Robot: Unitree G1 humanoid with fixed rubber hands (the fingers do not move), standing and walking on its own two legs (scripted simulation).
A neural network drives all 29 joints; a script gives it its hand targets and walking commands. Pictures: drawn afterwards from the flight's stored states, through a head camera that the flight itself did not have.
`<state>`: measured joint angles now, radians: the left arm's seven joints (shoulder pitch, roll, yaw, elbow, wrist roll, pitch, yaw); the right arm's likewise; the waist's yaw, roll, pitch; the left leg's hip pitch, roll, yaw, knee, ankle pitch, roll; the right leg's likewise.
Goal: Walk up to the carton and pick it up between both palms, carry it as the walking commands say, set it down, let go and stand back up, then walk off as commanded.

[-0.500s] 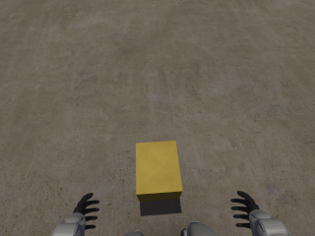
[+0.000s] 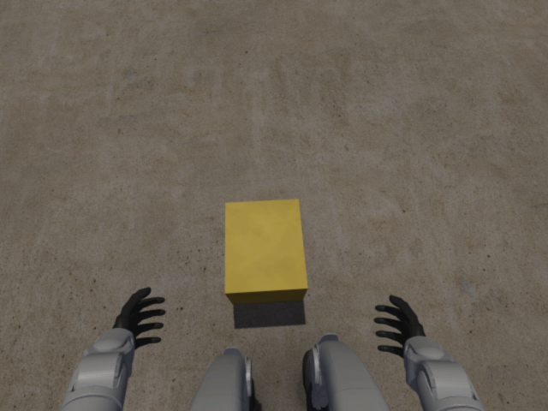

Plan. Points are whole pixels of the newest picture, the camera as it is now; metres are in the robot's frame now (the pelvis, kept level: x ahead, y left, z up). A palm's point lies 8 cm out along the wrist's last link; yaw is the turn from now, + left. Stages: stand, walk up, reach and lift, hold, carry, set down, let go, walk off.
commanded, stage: reach and lift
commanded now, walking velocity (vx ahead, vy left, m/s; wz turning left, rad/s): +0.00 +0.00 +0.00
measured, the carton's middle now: (265, 253) +0.50 +0.04 -0.61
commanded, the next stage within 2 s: none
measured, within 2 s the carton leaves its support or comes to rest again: neither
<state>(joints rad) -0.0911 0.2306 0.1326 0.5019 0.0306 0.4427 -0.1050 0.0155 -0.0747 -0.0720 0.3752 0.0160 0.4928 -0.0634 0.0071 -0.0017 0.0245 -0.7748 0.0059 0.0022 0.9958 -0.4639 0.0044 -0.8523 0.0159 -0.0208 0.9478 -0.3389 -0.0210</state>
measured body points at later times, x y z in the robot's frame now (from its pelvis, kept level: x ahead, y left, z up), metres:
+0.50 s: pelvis -0.04 +0.00 -0.03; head +0.18 +0.00 +0.37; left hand +0.35 +0.25 -0.13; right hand +0.35 -0.19 -0.14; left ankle +0.01 +0.12 -0.68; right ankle +0.07 -0.11 -0.68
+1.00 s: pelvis -0.02 +0.01 -0.05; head +0.28 +0.02 +0.28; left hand +0.48 +0.26 -0.16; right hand +0.49 -0.17 -0.17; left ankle +0.01 +0.12 -0.68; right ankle +0.07 -0.11 -0.68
